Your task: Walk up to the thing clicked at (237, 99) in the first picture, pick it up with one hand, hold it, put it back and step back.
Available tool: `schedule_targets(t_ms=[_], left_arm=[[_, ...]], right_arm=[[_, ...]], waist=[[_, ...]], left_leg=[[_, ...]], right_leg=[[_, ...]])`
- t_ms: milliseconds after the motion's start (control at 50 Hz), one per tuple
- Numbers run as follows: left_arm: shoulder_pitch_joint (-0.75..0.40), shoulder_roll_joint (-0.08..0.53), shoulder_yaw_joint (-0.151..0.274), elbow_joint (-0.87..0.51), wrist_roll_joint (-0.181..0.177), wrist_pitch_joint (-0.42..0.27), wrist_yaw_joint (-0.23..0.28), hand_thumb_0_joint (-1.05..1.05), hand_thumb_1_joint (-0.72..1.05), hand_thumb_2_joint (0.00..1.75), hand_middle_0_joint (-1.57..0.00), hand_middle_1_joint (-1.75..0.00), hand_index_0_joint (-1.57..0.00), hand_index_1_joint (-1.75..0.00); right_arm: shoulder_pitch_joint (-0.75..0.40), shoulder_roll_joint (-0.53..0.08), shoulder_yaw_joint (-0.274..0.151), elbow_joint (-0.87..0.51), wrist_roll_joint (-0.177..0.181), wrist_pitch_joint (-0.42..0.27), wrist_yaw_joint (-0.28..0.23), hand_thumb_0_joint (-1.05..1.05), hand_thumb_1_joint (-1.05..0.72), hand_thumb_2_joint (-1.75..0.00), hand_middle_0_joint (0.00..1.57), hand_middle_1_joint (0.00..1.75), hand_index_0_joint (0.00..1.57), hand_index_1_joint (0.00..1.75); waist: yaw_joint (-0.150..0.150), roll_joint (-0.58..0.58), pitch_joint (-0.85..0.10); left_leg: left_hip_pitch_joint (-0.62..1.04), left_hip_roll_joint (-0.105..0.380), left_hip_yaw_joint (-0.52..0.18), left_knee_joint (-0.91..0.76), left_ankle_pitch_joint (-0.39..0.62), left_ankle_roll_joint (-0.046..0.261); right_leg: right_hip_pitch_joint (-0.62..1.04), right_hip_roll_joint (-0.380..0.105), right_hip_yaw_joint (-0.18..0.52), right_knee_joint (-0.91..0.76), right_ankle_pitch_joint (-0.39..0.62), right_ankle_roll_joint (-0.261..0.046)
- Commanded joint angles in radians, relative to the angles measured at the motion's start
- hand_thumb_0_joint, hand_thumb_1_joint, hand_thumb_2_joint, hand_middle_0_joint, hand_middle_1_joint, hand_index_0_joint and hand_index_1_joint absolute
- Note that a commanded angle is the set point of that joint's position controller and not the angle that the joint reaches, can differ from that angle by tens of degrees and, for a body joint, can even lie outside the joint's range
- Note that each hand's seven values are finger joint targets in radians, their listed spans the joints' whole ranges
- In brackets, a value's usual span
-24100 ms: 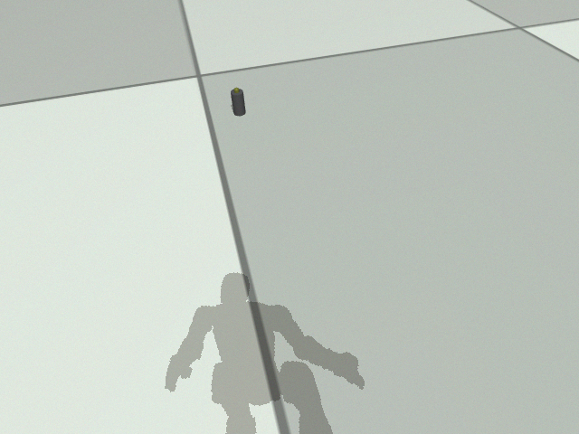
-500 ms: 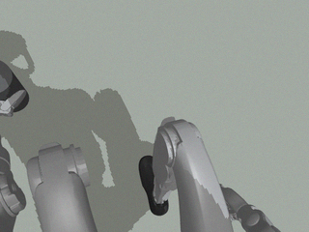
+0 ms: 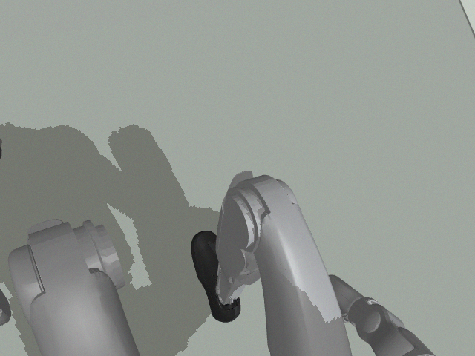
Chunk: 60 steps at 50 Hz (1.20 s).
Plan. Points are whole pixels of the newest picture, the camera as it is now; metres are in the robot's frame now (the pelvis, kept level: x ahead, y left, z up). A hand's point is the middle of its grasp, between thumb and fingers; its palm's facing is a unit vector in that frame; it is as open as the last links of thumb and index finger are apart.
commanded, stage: lower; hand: left
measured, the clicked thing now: out of the picture +0.46 +0.28 -0.18
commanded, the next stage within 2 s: loosen in 0.62 s
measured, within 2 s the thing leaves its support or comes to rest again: rests again in 0.96 s
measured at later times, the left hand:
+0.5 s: hand out of the picture +0.46 +0.28 -0.18, palm faces +0.36 -0.93 -0.01, open 10.5 cm
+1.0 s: hand out of the picture +0.46 +0.28 -0.18, palm faces +0.37 -0.93 +0.02, open 10.8 cm
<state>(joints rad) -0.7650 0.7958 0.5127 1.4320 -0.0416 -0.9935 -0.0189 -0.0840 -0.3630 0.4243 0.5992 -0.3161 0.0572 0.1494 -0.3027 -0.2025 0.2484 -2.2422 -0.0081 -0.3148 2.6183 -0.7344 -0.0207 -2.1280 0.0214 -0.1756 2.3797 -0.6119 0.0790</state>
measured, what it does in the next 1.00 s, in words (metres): stands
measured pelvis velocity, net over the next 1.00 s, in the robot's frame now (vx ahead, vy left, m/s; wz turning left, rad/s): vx -0.01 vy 0.01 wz -0.05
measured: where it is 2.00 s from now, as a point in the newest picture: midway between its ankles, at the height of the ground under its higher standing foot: (164, 325)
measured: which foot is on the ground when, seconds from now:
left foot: down 0.00-1.00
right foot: down 0.00-1.00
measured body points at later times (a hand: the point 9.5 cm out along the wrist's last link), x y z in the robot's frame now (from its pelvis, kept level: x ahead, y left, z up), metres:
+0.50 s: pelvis -0.01 +0.01 +0.00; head +0.24 +0.18 +0.32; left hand +0.44 +0.32 -0.17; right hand +0.13 -0.25 -0.04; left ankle +0.07 +0.12 -0.26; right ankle +0.14 -0.13 -0.26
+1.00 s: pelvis -0.01 +0.01 +0.00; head +0.24 +0.19 +0.32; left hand +0.44 +0.32 -0.18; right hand +0.14 -0.25 -0.04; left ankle +0.07 +0.12 -0.26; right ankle +0.14 -0.13 -0.26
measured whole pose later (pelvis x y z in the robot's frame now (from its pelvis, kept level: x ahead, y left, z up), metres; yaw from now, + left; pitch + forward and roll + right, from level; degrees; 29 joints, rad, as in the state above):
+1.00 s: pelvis -0.01 +0.01 +0.00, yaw -3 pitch +15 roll -19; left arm -0.78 0.90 0.48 1.52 -0.05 -1.10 0.05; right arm -0.17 -0.37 0.54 0.55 -0.37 0.05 0.14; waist -0.31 -0.27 0.30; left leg -2.22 0.00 -0.38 2.65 -0.74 -0.01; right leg -2.08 0.05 -0.23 2.35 -0.59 0.09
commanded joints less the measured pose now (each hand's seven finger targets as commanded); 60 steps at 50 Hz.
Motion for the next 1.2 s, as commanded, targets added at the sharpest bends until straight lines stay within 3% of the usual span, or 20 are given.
schedule_targets(t_ms=[0,60,200,240,280,320,480,620,640,700,720,780,840,960,1120,1180], left_arm=[[-0.265,0.182,-0.006,-0.148,0.007,-0.098,0.018,0.00,0.17,1.21,-1.19,-1.35,-1.20,-1.34],[-0.260,0.209,0.004,-0.124,0.015,-0.108,0.030,0.00,0.14,1.20,-1.19,-1.34,-1.21,-1.34],[-0.255,0.213,-0.023,-0.093,0.023,-0.122,0.033,0.00,0.17,1.21,-1.22,-1.36,-1.24,-1.35],[-0.240,0.184,-0.034,-0.071,0.015,-0.122,0.034,0.00,0.21,1.23,-1.22,-1.36,-1.24,-1.36],[-0.245,0.216,-0.018,-0.082,0.010,-0.126,0.043,0.00,0.19,1.21,-1.21,-1.35,-1.23,-1.35],[-0.252,0.205,-0.021,-0.078,0.000,-0.129,0.046,0.00,0.19,1.24,-1.21,-1.37,-1.23,-1.36],[-0.254,0.222,-0.039,-0.072,0.025,-0.156,0.060,0.00,0.24,1.24,-1.23,-1.36,-1.25,-1.36],[-0.241,0.231,-0.032,-0.044,0.014,-0.160,0.072,0.00,0.21,1.23,-1.22,-1.35,-1.24,-1.35],[-0.227,0.239,-0.024,-0.047,0.012,-0.162,0.073,0.00,0.18,1.23,-1.22,-1.35,-1.23,-1.35],[-0.233,0.230,-0.040,-0.045,0.018,-0.168,0.069,0.00,0.25,1.23,-1.22,-1.35,-1.23,-1.35],[-0.245,0.234,-0.051,-0.051,0.022,-0.171,0.068,0.00,0.19,1.15,-1.26,-1.29,-1.27,-1.29],[-0.252,0.255,-0.038,-0.064,0.013,-0.179,0.073,0.00,-0.01,0.91,-1.05,-1.05,-1.07,-1.05],[-0.239,0.235,-0.018,-0.054,-0.014,-0.183,0.071,0.00,-0.10,0.67,-0.91,-0.86,-0.93,-0.84],[-0.233,0.239,-0.047,-0.052,0.004,-0.178,0.056,0.00,-0.39,0.33,-0.56,-0.47,-0.56,-0.47],[-0.239,0.233,-0.030,-0.043,-0.001,-0.176,0.067,0.00,-0.51,0.18,-0.38,-0.27,-0.37,-0.27],[-0.253,0.236,-0.041,-0.045,0.007,-0.179,0.067,0.00,-0.53,0.14,-0.31,-0.20,-0.30,-0.20]], right_arm=[[0.079,-0.342,-0.086,-0.010,-0.010,0.013,-0.019,0.00,-0.91,-0.91,0.20,0.30,0.20,0.30],[0.065,-0.347,-0.078,-0.017,-0.017,0.019,-0.019,0.00,-0.91,-0.91,0.20,0.30,0.20,0.30],[0.036,-0.361,-0.060,-0.031,-0.025,0.021,-0.019,0.00,-0.91,-0.91,0.20,0.30,0.20,0.30],[0.033,-0.364,-0.055,-0.034,-0.028,0.020,-0.020,0.00,-0.90,-0.90,0.20,0.30,0.20,0.30],[0.035,-0.363,-0.048,-0.034,-0.028,0.019,-0.020,0.00,-0.91,-0.90,0.20,0.30,0.20,0.30],[0.030,-0.358,-0.042,-0.036,-0.030,0.017,-0.021,0.00,-0.90,-0.90,0.20,0.30,0.20,0.30],[0.005,-0.365,-0.028,-0.035,-0.043,0.019,-0.021,0.00,-0.90,-0.90,0.20,0.30,0.20,0.30],[-0.008,-0.372,-0.016,-0.043,-0.047,0.020,-0.021,0.00,-0.90,-0.90,0.20,0.30,0.20,0.30],[-0.002,-0.370,-0.014,-0.044,-0.048,0.021,-0.021,0.00,-0.90,-0.90,0.20,0.30,0.20,0.30],[-0.014,-0.374,-0.013,-0.044,-0.052,0.020,-0.024,0.00,-0.90,-0.90,0.20,0.30,0.20,0.30],[-0.013,-0.375,-0.012,-0.037,-0.052,0.019,-0.023,0.00,-0.92,-0.90,0.20,0.30,0.20,0.30],[-0.018,-0.373,-0.006,-0.040,-0.052,0.017,-0.024,0.00,-0.92,-0.90,0.20,0.30,0.20,0.30],[-0.017,-0.377,-0.005,-0.043,-0.054,0.014,-0.023,0.00,-0.92,-0.90,0.20,0.30,0.20,0.30],[-0.019,-0.371,-0.003,-0.043,-0.054,0.015,-0.026,0.00,-0.92,-0.90,0.20,0.30,0.20,0.30],[-0.030,-0.380,-0.008,-0.053,-0.052,0.019,-0.026,0.00,-0.93,-0.90,0.20,0.30,0.20,0.30],[-0.035,-0.375,-0.005,-0.055,-0.054,0.018,-0.024,0.00,-0.93,-0.90,0.20,0.30,0.20,0.30]], waist=[[-0.094,0.507,-0.598],[-0.093,0.523,-0.591],[-0.111,0.523,-0.551],[-0.119,0.517,-0.548],[-0.110,0.503,-0.563],[-0.115,0.490,-0.565],[-0.127,0.539,-0.527],[-0.133,0.516,-0.518],[-0.124,0.514,-0.532],[-0.135,0.521,-0.520],[-0.142,0.533,-0.513],[-0.134,0.532,-0.522],[-0.133,0.522,-0.523],[-0.128,0.525,-0.509],[-0.137,0.524,-0.488],[-0.140,0.527,-0.467]], left_leg=[[0.402,0.059,0.083,-0.313,0.204,0.000],[0.410,0.060,0.077,-0.321,0.185,-0.005],[0.413,0.066,0.053,-0.336,0.143,-0.009],[0.423,0.066,0.046,-0.333,0.161,-0.009],[0.408,0.063,0.053,-0.317,0.170,-0.004],[0.408,0.065,0.056,-0.306,0.181,0.000],[0.440,0.075,0.031,-0.326,0.183,-0.013],[0.418,0.073,0.028,-0.317,0.178,-0.008],[0.427,0.072,0.031,-0.316,0.187,-0.008],[0.438,0.075,0.022,-0.317,0.186,-0.011],[0.439,0.077,0.018,-0.320,0.182,-0.012],[0.439,0.076,0.022,-0.312,0.186,-0.010],[0.440,0.076,0.023,-0.308,0.194,-0.009],[0.424,0.075,0.028,-0.313,0.181,-0.008],[0.442,0.080,0.003,-0.331,0.177,-0.014],[0.429,0.081,0.005,-0.335,0.148,-0.012]], right_leg=[[0.347,0.040,-0.118,-0.154,0.214,-0.079],[0.338,0.043,-0.127,-0.152,0.197,-0.082],[0.313,0.046,-0.149,-0.151,0.167,-0.079],[0.322,0.048,-0.156,-0.151,0.187,-0.076],[0.346,0.052,-0.150,-0.158,0.194,-0.075],[0.359,0.055,-0.149,-0.165,0.207,-0.072],[0.339,0.055,-0.163,-0.149,0.208,-0.075],[0.349,0.061,-0.170,-0.160,0.208,-0.073],[0.365,0.063,-0.170,-0.162,0.215,-0.074],[0.348,0.063,-0.176,-0.157,0.215,-0.073],[0.343,0.063,-0.178,-0.154,0.211,-0.075],[0.354,0.065,-0.173,-0.158,0.214,-0.074],[0.368,0.067,-0.173,-0.162,0.226,-0.072],[0.359,0.069,-0.172,-0.168,0.212,-0.076],[0.329,0.065,-0.184,-0.157,0.206,-0.076],[0.319,0.066,-0.182,-0.162,0.184,-0.077]])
